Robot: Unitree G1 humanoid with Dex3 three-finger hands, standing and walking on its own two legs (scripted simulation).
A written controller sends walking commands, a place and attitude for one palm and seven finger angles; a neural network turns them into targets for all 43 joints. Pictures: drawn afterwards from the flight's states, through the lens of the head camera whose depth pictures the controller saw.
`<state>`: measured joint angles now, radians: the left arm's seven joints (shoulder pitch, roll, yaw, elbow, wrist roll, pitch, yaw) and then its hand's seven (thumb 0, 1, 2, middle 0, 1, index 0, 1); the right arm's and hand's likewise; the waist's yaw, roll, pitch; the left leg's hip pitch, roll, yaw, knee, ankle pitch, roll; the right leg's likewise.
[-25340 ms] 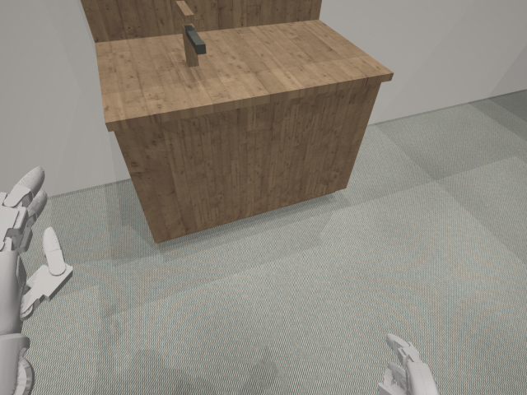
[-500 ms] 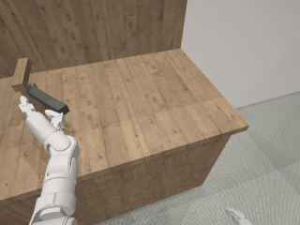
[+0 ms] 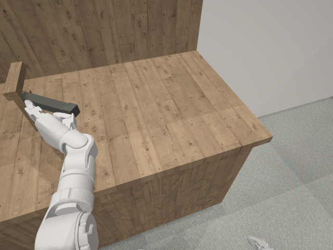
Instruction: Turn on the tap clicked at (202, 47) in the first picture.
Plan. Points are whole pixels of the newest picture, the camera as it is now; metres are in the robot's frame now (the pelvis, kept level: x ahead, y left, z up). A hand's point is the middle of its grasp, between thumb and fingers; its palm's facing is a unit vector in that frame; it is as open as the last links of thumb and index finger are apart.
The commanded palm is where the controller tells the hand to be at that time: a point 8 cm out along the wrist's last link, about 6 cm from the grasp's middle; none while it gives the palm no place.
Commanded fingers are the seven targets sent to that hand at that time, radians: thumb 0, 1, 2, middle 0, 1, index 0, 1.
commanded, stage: push the lever round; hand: left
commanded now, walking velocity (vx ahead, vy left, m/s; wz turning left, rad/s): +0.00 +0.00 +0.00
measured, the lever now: (71, 110) +0.43 +0.26 +0.11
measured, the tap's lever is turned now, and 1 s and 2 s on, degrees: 52 81 81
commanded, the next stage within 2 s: lift the hand up off the lever in 0.56 s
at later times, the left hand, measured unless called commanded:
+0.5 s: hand (81, 106) +0.45 +0.24 +0.11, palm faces +0.85 -0.53 -0.09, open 7.9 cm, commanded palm +0.40 +0.25 +0.10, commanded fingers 0.00 0.90 0.90 -0.15 -0.15 -0.15 -0.15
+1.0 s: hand (83, 100) +0.47 +0.24 +0.11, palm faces +0.84 -0.53 -0.08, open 7.8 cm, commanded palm +0.41 +0.24 +0.12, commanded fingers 0.00 0.90 0.90 -0.15 -0.15 -0.15 -0.15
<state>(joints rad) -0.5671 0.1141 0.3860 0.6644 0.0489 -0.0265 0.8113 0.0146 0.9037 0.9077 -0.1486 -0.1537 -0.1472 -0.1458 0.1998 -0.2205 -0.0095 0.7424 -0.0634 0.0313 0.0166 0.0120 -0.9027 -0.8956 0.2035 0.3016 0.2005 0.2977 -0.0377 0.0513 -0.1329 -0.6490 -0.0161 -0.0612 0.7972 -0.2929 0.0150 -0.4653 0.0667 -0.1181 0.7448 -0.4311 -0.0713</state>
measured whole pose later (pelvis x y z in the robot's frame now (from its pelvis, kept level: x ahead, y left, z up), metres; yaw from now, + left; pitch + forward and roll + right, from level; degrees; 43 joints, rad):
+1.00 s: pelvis +0.02 -0.01 +0.00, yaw -1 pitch +12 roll -2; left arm -0.70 0.18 0.48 0.81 0.09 -0.04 0.82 0.02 0.90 0.91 -0.15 -0.15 -0.14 -0.14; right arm 0.30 -0.24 -0.03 0.75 -0.08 0.05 0.06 0.01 -0.90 -0.90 0.20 0.30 0.20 0.30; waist -0.08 0.05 -0.15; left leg -0.67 -0.01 -0.05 0.79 -0.32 0.01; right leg -0.49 0.07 -0.10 0.73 -0.45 -0.08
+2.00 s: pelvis +0.02 -0.01 +0.01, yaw +0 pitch +6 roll -1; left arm -0.62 0.12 0.40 0.59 0.04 0.14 0.80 0.02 0.90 0.90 -0.15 -0.15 -0.15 -0.15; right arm 0.22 -0.23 -0.02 0.76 -0.05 0.02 0.02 0.01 -0.90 -0.90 0.20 0.30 0.20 0.30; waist -0.04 0.06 -0.13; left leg -0.51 -0.01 -0.05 0.67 -0.27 0.00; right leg -0.34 0.07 -0.09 0.64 -0.40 -0.08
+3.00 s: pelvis +0.01 -0.01 +0.02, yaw -1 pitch +3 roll -1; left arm -0.65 0.15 0.39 0.54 0.00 0.27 0.77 0.02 0.90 0.90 -0.15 -0.15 -0.15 -0.15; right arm 0.16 -0.22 0.00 0.77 -0.03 0.00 -0.01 0.01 -0.90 -0.90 0.20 0.30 0.20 0.30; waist 0.00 0.05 -0.10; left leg -0.42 -0.02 -0.04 0.58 -0.22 0.01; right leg -0.26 0.06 -0.08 0.55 -0.35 -0.07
